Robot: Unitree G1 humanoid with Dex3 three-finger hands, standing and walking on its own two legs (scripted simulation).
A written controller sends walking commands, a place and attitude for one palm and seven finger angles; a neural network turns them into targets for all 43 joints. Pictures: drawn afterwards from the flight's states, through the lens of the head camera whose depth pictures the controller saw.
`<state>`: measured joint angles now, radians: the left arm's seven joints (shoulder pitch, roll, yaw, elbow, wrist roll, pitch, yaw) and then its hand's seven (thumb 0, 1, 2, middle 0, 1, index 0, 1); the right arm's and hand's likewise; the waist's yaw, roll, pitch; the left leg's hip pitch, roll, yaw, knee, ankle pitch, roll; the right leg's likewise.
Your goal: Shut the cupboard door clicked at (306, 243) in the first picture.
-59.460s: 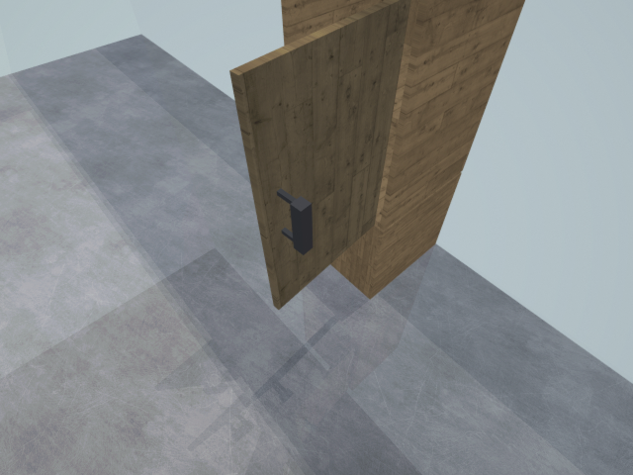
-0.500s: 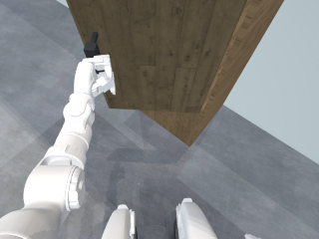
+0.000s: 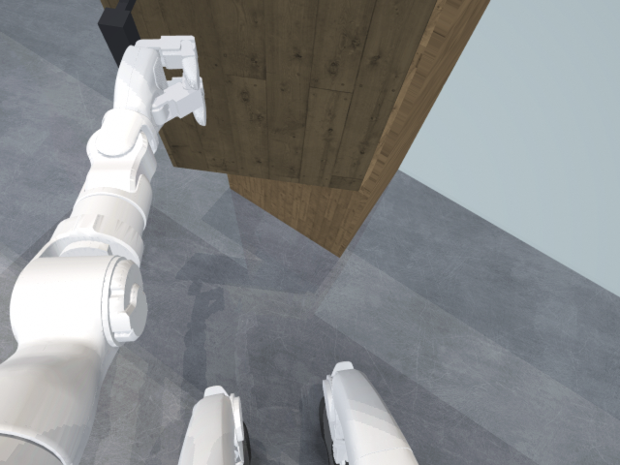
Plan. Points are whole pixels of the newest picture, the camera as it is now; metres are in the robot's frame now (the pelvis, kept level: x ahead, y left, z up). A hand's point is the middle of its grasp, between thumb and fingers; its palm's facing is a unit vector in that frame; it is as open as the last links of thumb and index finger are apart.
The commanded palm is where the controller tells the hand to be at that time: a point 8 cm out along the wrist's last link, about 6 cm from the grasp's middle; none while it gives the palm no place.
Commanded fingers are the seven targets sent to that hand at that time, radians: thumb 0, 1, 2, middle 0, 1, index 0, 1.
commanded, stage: push the door shut along its arc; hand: left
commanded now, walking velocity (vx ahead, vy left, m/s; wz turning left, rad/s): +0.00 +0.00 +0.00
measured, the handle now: (139, 50) +0.62 +0.13 +0.08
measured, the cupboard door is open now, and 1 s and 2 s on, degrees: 27 18 16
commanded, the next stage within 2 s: pull the fist back off the door in 0.72 s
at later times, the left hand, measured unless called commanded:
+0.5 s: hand (217, 63) +0.59 +0.03 +0.09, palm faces -0.37 -0.93 -0.03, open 3.1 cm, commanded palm +0.60 +0.06 +0.08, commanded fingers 0.00 0.90 0.90 -1.30 -1.50 -1.30 -1.50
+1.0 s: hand (236, 41) +0.63 +0.01 +0.09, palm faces +0.02 -1.00 +0.06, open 3.1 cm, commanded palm +0.61 +0.03 +0.08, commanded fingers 0.00 0.90 0.90 -1.30 -1.50 -1.30 -1.50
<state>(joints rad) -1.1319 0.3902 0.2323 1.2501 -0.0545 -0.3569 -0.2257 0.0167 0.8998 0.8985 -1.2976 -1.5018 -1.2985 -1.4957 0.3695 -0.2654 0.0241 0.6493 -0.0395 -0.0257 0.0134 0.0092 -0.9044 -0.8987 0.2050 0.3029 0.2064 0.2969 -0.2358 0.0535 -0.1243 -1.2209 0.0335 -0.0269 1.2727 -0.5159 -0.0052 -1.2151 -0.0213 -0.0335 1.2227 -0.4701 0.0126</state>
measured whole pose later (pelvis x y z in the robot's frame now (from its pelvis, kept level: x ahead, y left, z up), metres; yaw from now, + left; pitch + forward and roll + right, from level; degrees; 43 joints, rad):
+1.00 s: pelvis +0.00 +0.00 -0.03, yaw -1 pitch +34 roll -4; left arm -1.48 0.38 0.34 1.37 0.09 -0.24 0.22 0.03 0.88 0.94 -1.30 -1.50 -1.30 -1.50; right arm 0.42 -0.24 0.03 0.67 -0.14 -0.10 0.08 0.01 -0.91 -0.90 0.20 0.30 0.21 0.30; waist -0.32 0.08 -0.14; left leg -1.43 0.05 -0.06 1.37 -0.54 -0.02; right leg -1.42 0.00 -0.06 1.30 -0.48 0.01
